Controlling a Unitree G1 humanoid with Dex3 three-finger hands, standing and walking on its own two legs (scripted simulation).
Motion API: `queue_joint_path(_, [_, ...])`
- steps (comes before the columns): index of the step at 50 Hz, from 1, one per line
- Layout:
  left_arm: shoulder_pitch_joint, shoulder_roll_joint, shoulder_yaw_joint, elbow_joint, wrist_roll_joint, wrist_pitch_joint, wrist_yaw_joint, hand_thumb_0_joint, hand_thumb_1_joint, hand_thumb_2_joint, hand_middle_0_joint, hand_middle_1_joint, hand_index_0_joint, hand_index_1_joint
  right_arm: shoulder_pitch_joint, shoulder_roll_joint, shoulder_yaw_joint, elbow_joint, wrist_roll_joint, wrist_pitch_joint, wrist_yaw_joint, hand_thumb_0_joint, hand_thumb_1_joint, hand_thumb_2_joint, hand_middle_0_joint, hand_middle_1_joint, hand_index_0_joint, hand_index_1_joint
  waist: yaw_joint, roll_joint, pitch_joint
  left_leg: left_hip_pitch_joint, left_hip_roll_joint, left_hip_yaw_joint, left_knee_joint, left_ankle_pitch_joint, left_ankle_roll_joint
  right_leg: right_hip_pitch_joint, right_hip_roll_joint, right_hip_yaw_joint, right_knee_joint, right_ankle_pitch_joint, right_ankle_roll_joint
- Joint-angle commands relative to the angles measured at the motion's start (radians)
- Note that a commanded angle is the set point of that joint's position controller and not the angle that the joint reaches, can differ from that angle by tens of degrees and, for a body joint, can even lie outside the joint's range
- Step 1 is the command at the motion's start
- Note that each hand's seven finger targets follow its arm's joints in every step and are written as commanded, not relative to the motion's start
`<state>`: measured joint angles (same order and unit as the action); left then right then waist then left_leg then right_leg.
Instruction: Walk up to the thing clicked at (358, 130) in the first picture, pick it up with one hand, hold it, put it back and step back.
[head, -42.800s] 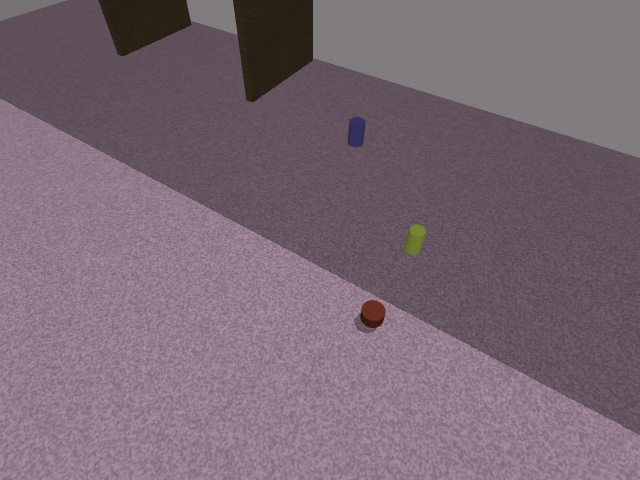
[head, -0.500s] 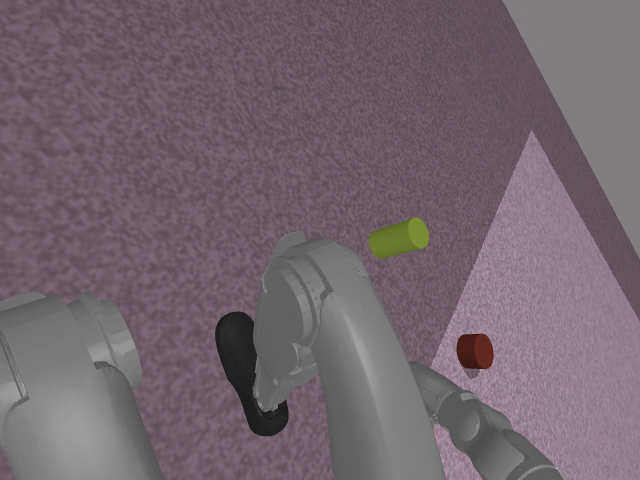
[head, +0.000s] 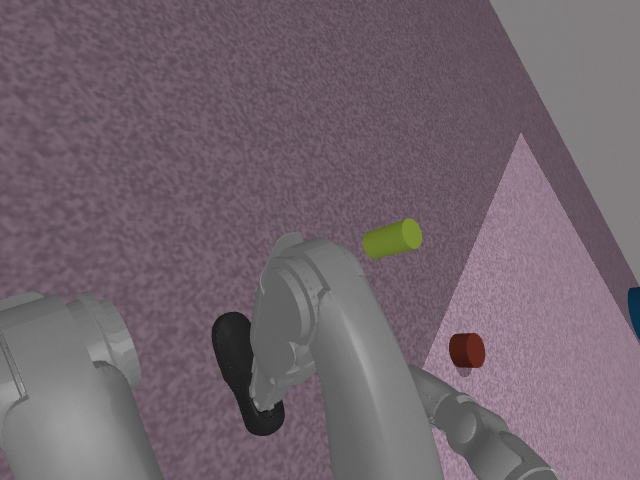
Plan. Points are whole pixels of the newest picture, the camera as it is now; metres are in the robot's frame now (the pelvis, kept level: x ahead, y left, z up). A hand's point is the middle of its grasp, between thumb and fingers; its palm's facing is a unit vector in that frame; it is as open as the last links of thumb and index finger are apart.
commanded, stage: withdraw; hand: left
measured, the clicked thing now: out of the picture +0.45 +0.31 -0.22
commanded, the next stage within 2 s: rise in 0.38 s
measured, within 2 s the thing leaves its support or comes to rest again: rests again in 0.52 s
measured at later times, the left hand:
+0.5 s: hand out of the picture +0.43 +0.39 -0.09, palm faces +0.49 -0.87 -0.05, open 17.6 cm
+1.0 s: hand out of the picture +0.32 +0.39 +0.02, palm faces +0.32 -0.82 -0.48, open 17.6 cm
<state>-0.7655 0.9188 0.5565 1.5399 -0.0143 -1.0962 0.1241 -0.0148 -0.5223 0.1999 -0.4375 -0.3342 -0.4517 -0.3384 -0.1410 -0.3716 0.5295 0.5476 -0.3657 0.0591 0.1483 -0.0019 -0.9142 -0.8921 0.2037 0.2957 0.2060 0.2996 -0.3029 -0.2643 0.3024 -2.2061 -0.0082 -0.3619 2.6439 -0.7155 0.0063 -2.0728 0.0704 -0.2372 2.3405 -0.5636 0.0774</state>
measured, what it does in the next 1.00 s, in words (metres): rises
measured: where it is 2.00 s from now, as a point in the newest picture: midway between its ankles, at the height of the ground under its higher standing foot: (181, 447)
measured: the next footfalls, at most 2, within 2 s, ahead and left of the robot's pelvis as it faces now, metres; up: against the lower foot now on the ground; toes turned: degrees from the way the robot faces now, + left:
none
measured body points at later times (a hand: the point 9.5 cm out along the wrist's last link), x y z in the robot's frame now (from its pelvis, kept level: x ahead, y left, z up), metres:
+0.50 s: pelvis +0.00 +0.00 +0.01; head +0.21 +0.18 +0.37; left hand +0.40 +0.44 -0.08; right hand +0.16 -0.25 -0.04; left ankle +0.08 +0.12 -0.26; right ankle +0.16 -0.13 -0.26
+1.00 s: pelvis +0.01 -0.01 +0.10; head +0.19 +0.09 +0.50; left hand +0.30 +0.43 +0.05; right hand +0.19 -0.24 -0.02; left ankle +0.08 +0.12 -0.26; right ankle +0.16 -0.13 -0.26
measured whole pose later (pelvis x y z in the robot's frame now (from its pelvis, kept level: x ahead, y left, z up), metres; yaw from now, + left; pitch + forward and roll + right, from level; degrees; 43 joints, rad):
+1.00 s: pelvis +0.01 -0.01 +0.10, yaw +9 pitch +32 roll -8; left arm -0.36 0.61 0.38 0.71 0.09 -0.18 -0.01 -0.02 -0.56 0.04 -0.06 -0.05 -0.05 -0.05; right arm 0.11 -0.27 0.04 0.59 0.01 0.17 0.06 0.00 -0.91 -0.90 0.20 0.30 0.21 0.30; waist -0.07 0.01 -0.13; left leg -2.11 0.02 -0.08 2.22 -0.68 0.04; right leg -2.06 0.00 -0.03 2.10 -0.61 0.04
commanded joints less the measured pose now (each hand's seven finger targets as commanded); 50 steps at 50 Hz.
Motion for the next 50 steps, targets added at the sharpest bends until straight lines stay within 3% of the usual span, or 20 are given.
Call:
queue_joint_path(1, [-0.254, 0.191, -0.001, -0.161, 0.0, -0.075, 0.002, 0.0, -0.572, 0.041, -0.175, -0.083, -0.169, -0.087, 0.042, -0.366, -0.118, -0.002, -0.001, 0.011, -0.014, 0.0, -0.909, -0.901, 0.201, 0.3, 0.201, 0.3, -0.122, 0.572, -0.535, 0.376, 0.076, 0.058, -0.358, 0.108, -0.028, 0.264, 0.029, -0.115, -0.129, 0.12, -0.074])
queue_joint_path(4, [-0.259, 0.206, 0.001, -0.164, -0.004, -0.077, -0.011, 0.0, -0.611, 0.085, -0.118, -0.108, -0.117, -0.113, 0.048, -0.371, -0.12, 0.0, 0.0, 0.01, -0.018, 0.0, -0.914, -0.902, 0.201, 0.3, 0.201, 0.3, -0.124, 0.57, -0.546, 0.369, 0.076, 0.067, -0.354, 0.092, -0.025, 0.276, 0.032, -0.112, -0.136, 0.112, -0.074])
queue_joint_path(8, [-0.252, 0.275, 0.045, -0.248, -0.006, -0.066, -0.043, 0.0, -0.611, 0.079, -0.094, -0.09, -0.095, -0.093, 0.058, -0.374, -0.13, 0.0, 0.011, 0.011, -0.028, 0.0, -0.915, -0.902, 0.201, 0.3, 0.201, 0.3, -0.082, 0.631, -0.593, 0.422, 0.082, 0.071, -0.371, 0.144, -0.035, 0.286, 0.026, -0.102, -0.123, 0.135, -0.081])
queue_joint_path(11, [-0.225, 0.35, 0.115, -0.315, -0.003, -0.034, -0.057, 0.0, -0.611, 0.073, -0.086, -0.076, -0.083, -0.082, 0.072, -0.383, -0.148, 0.002, 0.02, 0.021, -0.032, 0.0, -0.915, -0.903, 0.201, 0.3, 0.201, 0.3, -0.045, 0.69, -0.638, 0.465, 0.085, 0.074, -0.392, 0.192, -0.047, 0.287, 0.02, -0.102, -0.103, 0.158, -0.084])
queue_joint_path(13, [-0.208, 0.343, 0.134, -0.376, -0.015, 0.003, -0.077, 0.0, -0.602, 0.069, -0.076, -0.069, -0.074, -0.073, 0.088, -0.376, -0.164, -0.001, 0.028, 0.028, -0.033, 0.0, -0.918, -0.904, 0.201, 0.3, 0.201, 0.3, -0.028, 0.721, -0.694, 0.488, 0.082, 0.091, -0.395, 0.24, -0.049, 0.307, 0.018, -0.091, -0.105, 0.187, -0.085])
queue_joint_path(16, [-0.197, 0.292, 0.105, -0.45, -0.023, 0.075, -0.129, 0.0, -0.611, 0.054, -0.079, -0.067, -0.077, -0.071, 0.12, -0.366, -0.204, -0.005, 0.051, 0.032, -0.038, 0.0, -0.923, -0.905, 0.201, 0.3, 0.201, 0.3, -0.017, 0.75, -0.722, 0.49, 0.079, 0.11, -0.42, 0.218, -0.047, 0.28, 0.013, -0.076, -0.118, 0.169, -0.092])
queue_joint_path(19, [-0.153, 0.134, 0.006, -0.432, -0.045, 0.158, -0.199, 0.0, -0.611, 0.031, -0.073, -0.059, -0.08, -0.053, 0.166, -0.343, -0.236, 0.025, 0.084, 0.034, -0.041, 0.0, -0.922, -0.902, 0.201, 0.3, 0.201, 0.3, -0.032, 0.692, -0.656, 0.426, 0.075, 0.109, -0.44, 0.158, -0.038, 0.204, 0.007, -0.07, -0.126, 0.129, -0.096])
queue_joint_path(21, [-0.152, 0.127, -0.001, -0.447, -0.07, 0.198, -0.232, 0.0, -0.611, 0.01, -0.062, -0.049, -0.078, -0.035, 0.183, -0.333, -0.25, 0.029, 0.11, 0.028, -0.045, 0.0, -0.919, -0.899, 0.201, 0.3, 0.201, 0.3, -0.024, 0.623, -0.641, 0.354, 0.067, 0.118, -0.434, 0.107, -0.021, 0.203, 0.007, -0.059, -0.146, 0.102, -0.096])
queue_joint_path(24, [-0.138, 0.003, -0.048, -0.369, -0.122, 0.234, -0.275, 0.0, -0.611, 0.003, -0.048, -0.058, -0.085, -0.025, 0.184, -0.32, -0.26, 0.029, 0.141, 0.017, -0.046, 0.0, -0.893, -0.889, 0.201, 0.3, 0.201, 0.3, -0.038, 0.491, -0.578, 0.275, 0.056, 0.11, -0.428, 0.023, -0.004, 0.169, 0.004, -0.058, -0.168, 0.039, -0.091])
queue_joint_path(25, [-0.164, 0.024, -0.038, -0.379, -0.128, 0.235, -0.28, 0.0, -0.531, 0.051, -0.051, -0.017, -0.044, -0.021, 0.177, -0.323, -0.267, 0.024, 0.149, 0.012, -0.048, 0.0, -0.813, -0.885, 0.2, 0.303, 0.201, 0.303, -0.031, 0.47, -0.579, 0.268, 0.055, 0.105, -0.435, -0.005, -0.001, 0.159, 0.0, -0.056, -0.174, 0.021, -0.089])
queue_joint_path(26, [-0.181, 0.332, 0.057, -0.434, 0.061, 0.296, -0.226, 0.0, -0.517, 0.051, -0.07, -0.063, -0.072, -0.056, 0.208, -0.305, -0.329, 0.047, 0.179, 0.026, -0.053, 0.0, -0.893, -0.91, 0.2, 0.303, 0.2, 0.303, 0.076, 0.603, -0.725, 0.418, 0.056, 0.144, -0.48, 0.089, -0.012, 0.143, -0.013, -0.028, -0.171, 0.056, -0.101])
queue_joint_path(27, [-0.258, 0.264, 0.015, -0.492, 0.052, 0.324, -0.221, 0.0, -0.51, 0.049, -0.069, -0.069, -0.075, -0.059, 0.219, -0.289, -0.334, 0.04, 0.188, 0.038, -0.05, 0.0, -0.902, -0.908, 0.201, 0.303, 0.201, 0.303, 0.059, 0.666, -0.779, 0.458, 0.063, 0.136, -0.506, 0.089, -0.021, 0.122, -0.012, -0.023, -0.156, 0.045, -0.104])
queue_joint_path(29, [-0.217, 0.193, -0.002, -0.497, 0.07, 0.379, -0.212, 0.0, -0.515, 0.042, -0.074, -0.078, -0.083, -0.064, 0.254, -0.282, -0.364, 0.025, 0.2, 0.052, -0.038, 0.0, -0.926, -0.914, 0.201, 0.304, 0.201, 0.303, 0.064, 0.693, -0.834, 0.501, 0.056, 0.156, -0.519, 0.126, -0.025, 0.134, -0.015, -0.011, -0.164, 0.072, -0.108])
queue_joint_path(30, [-0.22, 0.219, 0.013, -0.544, 0.079, 0.407, -0.199, 0.0, -0.541, 0.049, -0.083, -0.09, -0.089, -0.079, 0.256, -0.269, -0.372, 0.024, 0.21, 0.049, -0.039, 0.0, -0.955, -0.922, 0.201, 0.303, 0.201, 0.303, 0.097, 0.707, -0.869, 0.524, 0.053, 0.171, -0.524, 0.156, -0.028, 0.129, -0.019, 0.001, -0.167, 0.081, -0.111])
queue_joint_path(32, [-0.214, 0.314, 0.071, -0.592, 0.114, 0.461, -0.176, 0.0, -0.534, 0.037, -0.083, -0.084, -0.094, -0.068, 0.284, -0.264, -0.395, 0.028, 0.223, 0.062, -0.046, 0.0, -0.981, -0.928, 0.201, 0.304, 0.201, 0.304, 0.125, 0.748, -0.915, 0.561, 0.05, 0.185, -0.537, 0.194, -0.029, 0.128, -0.023, 0.019, -0.167, 0.091, -0.114])
queue_joint_path(33, [-0.216, 0.322, 0.066, -0.637, 0.126, 0.486, -0.173, 0.0, -0.473, 0.1, -0.06, -0.065, -0.06, -0.065, 0.294, -0.256, -0.406, 0.023, 0.231, 0.07, -0.049, 0.0, -0.901, -0.903, 0.201, 0.302, 0.201, 0.302, 0.128, 0.774, -0.953, 0.586, 0.05, 0.195, -0.544, 0.205, -0.03, 0.135, -0.025, 0.029, -0.169, 0.095, -0.116])
queue_joint_path(37, [-0.079, 0.191, 0.036, -0.669, 0.134, 0.608, -0.152, 0.0, -0.548, 0.056, -0.052, -0.053, -0.052, -0.052, 0.326, -0.222, -0.46, 0.006, 0.271, 0.082, -0.056, 0.0, -0.897, -0.903, 0.201, 0.302, 0.201, 0.302, 0.166, 0.728, -0.951, 0.57, 0.04, 0.22, -0.615, 0.174, -0.024, 0.12, -0.029, 0.054, -0.214, 0.069, -0.12])
queue_joint_path(42, [0.072, -0.032, -0.104, -0.831, 0.117, 0.756, -0.152, 0.0, -0.582, 0.036, -0.048, -0.047, -0.049, -0.047, 0.341, -0.187, -0.549, -0.005, 0.33, 0.088, -0.071, 0.0, -0.897, -0.903, 0.201, 0.302, 0.201, 0.302, 0.192, 0.622, -0.971, 0.569, 0.033, 0.229, -0.732, 0.059, -0.006, 0.103, -0.038, 0.089, -0.313, -0.007, -0.124])
queue_joint_path(48, [0.236, -0.081, -0.152, -1.09, 0.094, 0.896, -0.117, 0.0, -0.58, 0.037, -0.048, -0.047, -0.049, -0.047, 0.327, -0.145, -0.59, -0.064, 0.388, 0.092, -0.112, 0.0, -0.897, -0.903, 0.201, 0.302, 0.201, 0.302, 0.225, 0.462, -1.007, 0.622, 0.028, 0.213, -0.881, -0.055, 0.02, 0.266, -0.041, 0.134, -0.481, -0.075, -0.112])
queue_joint_path(50, [0.283, -0.053, -0.129, -1.189, 0.085, 0.93, -0.094, 0.0, -0.537, 0.062, -0.053, -0.054, -0.053, -0.054, 0.331, -0.126, -0.591, -0.084, 0.399, 0.088, -0.132, 0.0, -0.897, -0.903, 0.201, 0.302, 0.201, 0.302, 0.244, 0.418, -1.039, 0.648, 0.023, 0.238, -0.927, -0.053, 0.026, 0.377, -0.043, 0.15, -0.555, -0.09, -0.108])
